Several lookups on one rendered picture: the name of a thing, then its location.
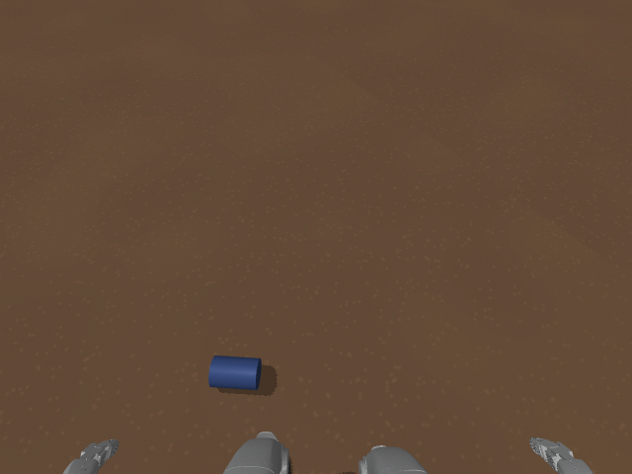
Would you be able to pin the right robot hand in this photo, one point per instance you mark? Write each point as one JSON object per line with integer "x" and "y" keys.
{"x": 559, "y": 456}

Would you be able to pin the left robot hand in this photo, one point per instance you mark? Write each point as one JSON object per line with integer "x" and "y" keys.
{"x": 93, "y": 457}

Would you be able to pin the can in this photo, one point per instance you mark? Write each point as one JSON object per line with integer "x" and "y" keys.
{"x": 235, "y": 372}

